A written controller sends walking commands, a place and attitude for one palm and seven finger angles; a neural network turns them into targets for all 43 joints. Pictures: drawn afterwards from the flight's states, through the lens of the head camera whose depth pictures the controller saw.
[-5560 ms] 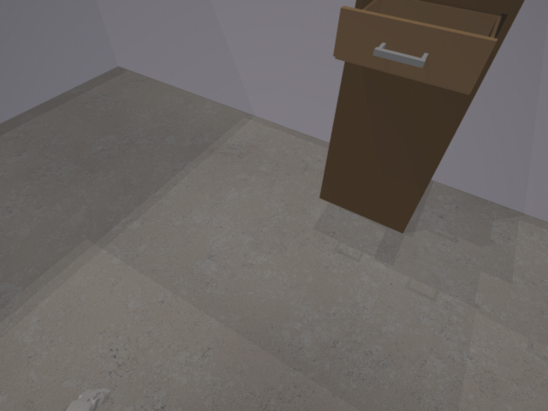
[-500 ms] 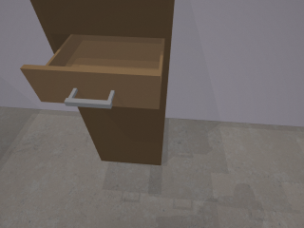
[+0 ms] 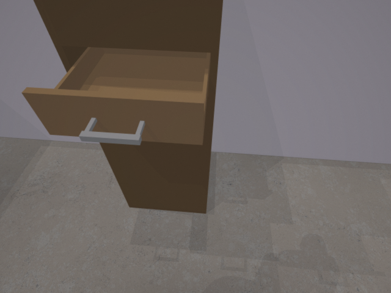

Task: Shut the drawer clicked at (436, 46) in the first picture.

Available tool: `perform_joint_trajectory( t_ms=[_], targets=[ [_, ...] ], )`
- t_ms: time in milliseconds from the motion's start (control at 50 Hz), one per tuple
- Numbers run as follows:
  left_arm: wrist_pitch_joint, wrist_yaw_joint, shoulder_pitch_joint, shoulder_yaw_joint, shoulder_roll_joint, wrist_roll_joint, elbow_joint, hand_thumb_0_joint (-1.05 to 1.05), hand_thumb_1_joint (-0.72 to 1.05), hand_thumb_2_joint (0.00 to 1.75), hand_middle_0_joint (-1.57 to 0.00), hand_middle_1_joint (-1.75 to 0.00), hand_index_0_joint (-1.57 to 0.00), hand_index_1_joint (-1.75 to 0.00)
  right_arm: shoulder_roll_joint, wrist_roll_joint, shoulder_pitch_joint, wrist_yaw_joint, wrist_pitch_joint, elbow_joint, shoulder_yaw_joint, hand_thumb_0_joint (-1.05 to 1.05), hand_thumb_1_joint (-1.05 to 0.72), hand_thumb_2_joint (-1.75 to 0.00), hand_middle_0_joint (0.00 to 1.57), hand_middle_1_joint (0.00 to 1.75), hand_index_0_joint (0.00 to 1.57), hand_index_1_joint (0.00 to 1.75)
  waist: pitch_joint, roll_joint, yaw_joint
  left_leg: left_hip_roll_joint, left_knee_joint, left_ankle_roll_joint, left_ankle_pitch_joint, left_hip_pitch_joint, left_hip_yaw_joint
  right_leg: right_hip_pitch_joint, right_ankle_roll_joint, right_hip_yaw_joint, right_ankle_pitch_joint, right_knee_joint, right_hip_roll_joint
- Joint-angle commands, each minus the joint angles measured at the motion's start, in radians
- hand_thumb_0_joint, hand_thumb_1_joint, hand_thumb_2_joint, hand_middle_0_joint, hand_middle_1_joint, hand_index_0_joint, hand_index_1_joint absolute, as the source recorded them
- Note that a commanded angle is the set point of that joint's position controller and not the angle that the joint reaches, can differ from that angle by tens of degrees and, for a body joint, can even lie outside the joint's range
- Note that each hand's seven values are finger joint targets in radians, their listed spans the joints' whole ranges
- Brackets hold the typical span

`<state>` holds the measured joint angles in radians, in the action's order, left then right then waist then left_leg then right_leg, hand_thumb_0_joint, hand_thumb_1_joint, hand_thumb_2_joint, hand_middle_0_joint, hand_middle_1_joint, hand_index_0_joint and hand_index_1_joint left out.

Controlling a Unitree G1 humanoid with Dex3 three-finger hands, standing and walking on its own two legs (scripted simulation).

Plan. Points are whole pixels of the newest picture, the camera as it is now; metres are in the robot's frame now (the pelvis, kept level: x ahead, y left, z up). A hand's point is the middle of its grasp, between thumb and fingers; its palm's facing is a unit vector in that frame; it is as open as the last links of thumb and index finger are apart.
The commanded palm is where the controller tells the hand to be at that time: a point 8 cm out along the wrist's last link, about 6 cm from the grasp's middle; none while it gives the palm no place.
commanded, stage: look again from close up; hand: left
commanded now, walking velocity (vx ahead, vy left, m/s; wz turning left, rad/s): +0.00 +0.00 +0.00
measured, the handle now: (113, 131) +0.41 +0.22 +0.10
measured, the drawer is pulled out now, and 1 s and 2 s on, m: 0.20 0.20 0.20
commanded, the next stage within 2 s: raise the hand and make a fist in 0.48 s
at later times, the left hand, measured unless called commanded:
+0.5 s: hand out of the picture -0.01 +0.22 -0.18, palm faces -0.01 -0.98 -0.21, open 7.4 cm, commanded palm none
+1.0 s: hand (116, 281) +0.15 +0.16 -0.01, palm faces -0.06 -1.00 +0.03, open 6.0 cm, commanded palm +0.13 +0.24 +0.00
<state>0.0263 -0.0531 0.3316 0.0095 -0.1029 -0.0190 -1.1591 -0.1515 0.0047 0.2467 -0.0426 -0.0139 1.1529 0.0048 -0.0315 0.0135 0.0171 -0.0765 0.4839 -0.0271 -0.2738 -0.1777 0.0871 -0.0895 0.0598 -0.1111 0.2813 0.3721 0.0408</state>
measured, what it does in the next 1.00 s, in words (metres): stands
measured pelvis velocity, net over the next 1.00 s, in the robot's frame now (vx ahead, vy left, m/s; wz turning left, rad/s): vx -0.04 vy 0.02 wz -0.01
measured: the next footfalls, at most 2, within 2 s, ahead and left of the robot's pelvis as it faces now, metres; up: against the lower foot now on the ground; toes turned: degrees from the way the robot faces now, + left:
none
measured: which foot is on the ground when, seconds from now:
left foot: down 0.00-1.00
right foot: down 0.00-1.00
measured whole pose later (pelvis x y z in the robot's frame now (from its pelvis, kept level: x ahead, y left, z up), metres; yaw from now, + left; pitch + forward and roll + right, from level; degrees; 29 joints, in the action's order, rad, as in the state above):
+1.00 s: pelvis -0.04 +0.02 -0.04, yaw -1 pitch +6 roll +1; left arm 0.34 0.23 0.47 -0.04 -0.16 0.17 0.01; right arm -0.26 -0.02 0.14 -0.01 0.20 0.47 0.05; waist 0.07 -0.06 0.02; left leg -0.02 0.83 0.01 -0.40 -0.53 0.07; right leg -0.51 0.05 -0.08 0.45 0.86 -0.02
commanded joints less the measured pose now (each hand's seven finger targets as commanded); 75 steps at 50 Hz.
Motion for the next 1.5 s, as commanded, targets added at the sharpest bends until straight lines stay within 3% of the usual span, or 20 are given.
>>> perform_joint_trajectory(
  t_ms=[0,40,120,240,540,560,580,600,620,640,720,800,840,920,1000,1020,1100,1180,1320,1480],
  targets=[
    [0.04,-0.016,0.098,-0.024,-0.154,-0.009,0.057,0.0,0.9,0.9,-0.2,-0.3,-0.2,-0.3,-0.02,0.0,0.056,0.016,0.027,-0.108,0.009,0.0,-0.9,-0.9,0.2,0.3,0.2,0.3,0.02,-0.038,-0.041,-0.003,0.188,0.036,-0.1,-0.126,-0.042,-0.013,0.02,0.174,-0.798,-0.003,-0.256],
    [0.038,-0.013,0.059,-0.029,-0.156,0.0,0.09,0.0,0.9,0.9,-0.2,-0.3,-0.2,-0.3,-0.024,0.002,0.113,0.021,0.032,-0.11,0.006,0.0,-0.9,-0.9,0.2,0.3,0.2,0.3,0.116,-0.069,-0.054,0.016,0.054,0.038,0.017,-0.042,-0.038,0.024,0.041,0.138,-0.63,0.059,-0.213],
    [0.011,-0.005,0.057,-0.02,-0.099,0.006,0.11,0.0,0.9,0.9,-0.2,-0.3,-0.2,-0.3,-0.076,0.013,0.129,0.01,0.047,-0.104,0.005,0.0,-0.9,-0.9,0.2,0.3,0.2,0.3,0.005,0.049,-0.026,-0.056,-0.021,0.073,0.228,-0.038,-0.108,-0.112,0.002,0.126,-0.184,0.073,-0.126],
    [-0.009,0.013,0.046,-0.014,-0.116,0.007,0.102,0.0,0.9,0.9,-0.2,-0.3,-0.2,-0.3,-0.074,0.013,0.109,0.012,0.041,-0.106,-0.008,0.0,-0.9,-0.9,0.2,0.3,0.2,0.3,-0.124,0.011,-0.006,-0.034,-0.131,0.087,0.007,-0.149,-0.148,-0.146,-0.007,0.125,0.03,0.042,-0.111],
    [-0.008,0.014,0.039,-0.015,-0.123,0.008,0.087,0.0,0.9,0.9,-0.2,-0.3,-0.2,-0.3,-0.074,0.008,0.132,0.007,0.054,-0.056,-0.01,0.0,-0.9,-0.9,0.2,0.3,0.2,0.3,-0.022,0.0,-0.007,-0.035,-0.111,0.09,0.214,-0.035,-0.121,-0.104,-0.02,0.122,-0.123,0.064,-0.136],
    [0.009,-0.023,0.098,-0.013,-0.153,-0.003,0.06,0.0,0.9,0.9,-0.2,-0.3,-0.2,-0.3,-0.122,-0.005,0.023,0.018,0.051,-0.132,0.001,0.0,-0.9,-0.9,0.2,0.3,0.2,0.3,-0.086,-0.105,0.022,-0.049,0.082,0.055,0.27,-0.123,-0.104,-0.149,-0.038,0.177,-0.405,0.008,-0.186],
    [0.215,-0.02,-0.617,-0.122,-0.374,0.199,1.649,0.0,0.9,0.9,-0.22,-0.32,-0.22,-0.32,-0.29,-0.047,0.056,-0.023,0.209,-0.482,0.037,0.0,-0.9,-0.9,0.2,0.3,0.2,0.3,0.452,0.107,-0.124,0.062,-0.026,0.062,0.372,0.19,-0.097,-0.079,-0.024,0.095,-0.397,0.113,-0.087],
    [0.152,-0.064,-0.21,-0.12,-0.315,0.116,1.424,0.0,0.9,0.9,-0.24,-0.34,-0.24,-0.34,-0.181,-0.04,-0.033,-0.053,0.309,-0.413,-0.01,0.0,-0.9,-0.9,0.2,0.3,0.2,0.3,0.463,0.269,-0.018,0.015,-0.047,0.05,0.525,0.273,-0.09,-0.114,-0.013,0.074,-0.202,0.175,-0.056],
    [0.097,-0.118,-0.18,-0.077,-0.25,0.131,1.353,0.0,0.9,0.9,-0.26,-0.37,-0.26,-0.37,-0.177,-0.044,-0.022,-0.056,0.343,-0.354,0.013,0.0,-0.9,-0.9,0.2,0.3,0.2,0.3,0.37,0.247,-0.046,0.014,-0.052,0.014,0.464,0.174,-0.094,-0.166,-0.025,0.04,-0.083,0.195,-0.057],
    [-0.014,-0.114,0.138,0.057,-0.007,0.13,1.125,0.0,0.9,0.9,-0.28,-0.39,-0.28,-0.39,-0.134,-0.055,0.015,-0.04,0.341,-0.342,0.016,0.0,-0.9,-0.9,0.2,0.3,0.2,0.3,0.23,0.176,-0.049,0.008,-0.071,0.028,0.398,0.098,-0.117,-0.233,-0.036,0.027,-0.042,0.181,-0.063],
    [0.108,-0.039,0.076,0.042,-0.05,0.146,1.344,0.0,0.9,0.9,-0.36,-0.47,-0.36,-0.47,-0.218,-0.038,-0.022,-0.036,0.387,-0.514,0.042,0.0,-0.9,-0.9,0.2,0.3,0.2,0.3,0.064,-0.077,-0.073,0.059,0.031,0.051,0.176,-0.082,-0.134,-0.3,-0.038,-0.007,-0.059,0.146,-0.046],
    [0.319,0.162,0.378,-0.033,-0.009,0.209,1.087,0.0,0.9,0.9,-0.44,-0.56,-0.44,-0.56,-0.212,-0.014,-0.084,0.012,0.349,-0.608,0.075,0.0,-0.9,-0.9,0.2,0.3,0.2,0.3,0.018,-0.347,0.024,0.079,0.159,0.025,0.077,-0.311,-0.095,-0.42,-0.039,-0.006,0.002,0.258,-0.03],
    [0.426,0.298,0.4,-0.111,-0.088,0.24,1.098,0.0,0.9,0.9,-0.48,-0.6,-0.48,-0.6,-0.234,-0.01,-0.129,0.05,0.317,-0.689,0.088,0.0,-0.9,-0.9,0.2,0.3,0.2,0.3,0.061,-0.222,0.048,0.105,0.218,0.01,0.099,-0.323,-0.064,-0.374,-0.018,0.021,-0.091,0.314,-0.045],
    [0.376,0.279,0.265,-0.239,-0.24,0.218,1.337,0.0,0.9,0.9,-0.56,-0.69,-0.56,-0.69,-0.21,-0.02,-0.155,0.039,0.237,-0.811,0.077,0.0,-0.9,-0.9,0.2,0.3,0.2,0.3,0.212,0.065,0.093,0.119,0.243,0.035,0.099,-0.332,-0.014,-0.312,-0.015,0.068,-0.133,0.379,-0.053],
    [0.423,0.179,0.002,-0.224,-0.216,0.232,1.634,0.0,0.9,0.9,-0.64,-0.78,-0.64,-0.78,-0.169,-0.018,-0.072,0.022,0.216,-0.836,0.059,0.0,-0.9,-0.9,0.2,0.3,0.2,0.3,0.299,0.165,0.008,0.091,0.289,0.055,0.13,-0.241,-0.052,-0.37,-0.025,0.091,-0.15,0.361,-0.038],
    [0.459,0.172,-0.102,-0.195,-0.217,0.235,1.7,0.0,0.9,0.9,-0.66,-0.8,-0.66,-0.8,-0.174,-0.011,-0.047,0.016,0.218,-0.823,0.053,0.0,-0.9,-0.9,0.2,0.3,0.2,0.3,0.301,0.078,-0.045,0.082,0.313,0.063,0.111,-0.249,-0.071,-0.411,-0.039,0.094,-0.125,0.362,-0.027],
    [0.544,0.273,-0.215,-0.075,-0.175,0.273,1.62,0.0,0.9,0.9,-0.74,-0.88,-0.74,-0.88,-0.201,-0.034,-0.048,-0.012,0.272,-0.755,0.026,0.0,-0.9,-0.9,0.2,0.3,0.2,0.3,0.208,0.072,-0.119,0.069,0.343,0.065,-0.005,-0.265,-0.105,-0.486,-0.043,0.131,0.029,0.295,-0.031],
    [0.384,0.402,-0.24,-0.101,-0.267,0.295,1.39,0.0,0.9,0.9,-0.82,-0.97,-0.82,-0.97,-0.233,-0.057,-0.068,-0.047,0.288,-0.729,0.009,0.0,-0.9,-0.9,0.2,0.3,0.2,0.3,0.167,-0.028,-0.102,0.071,0.318,0.07,-0.064,-0.321,-0.11,-0.413,-0.063,0.208,0.152,0.184,-0.062],
    [0.071,0.305,-0.096,-0.433,-0.38,0.374,1.371,0.0,0.9,0.9,-0.96,-1.12,-0.96,-1.12,-0.184,-0.058,-0.158,-0.046,0.253,-0.779,-0.011,0.0,-0.9,-0.9,0.2,0.3,0.2,0.3,0.323,-0.133,0.085,0.083,0.205,0.05,0.107,-0.282,-0.103,-0.076,-0.107,0.201,-0.196,0.187,-0.126],
    [0.193,0.309,-0.021,-0.245,-0.241,0.33,1.645,0.0,0.9,0.9,-1.12,-1.3,-1.12,-1.3,-0.194,-0.057,-0.084,-0.004,0.323,-0.77,0.005,0.0,-0.9,-0.9,0.2,0.3,0.2,0.3,0.219,0.045,0.021,0.082,0.129,0.061,0.205,-0.112,-0.065,-0.187,-0.096,0.102,-0.373,0.189,-0.069]
  ],
)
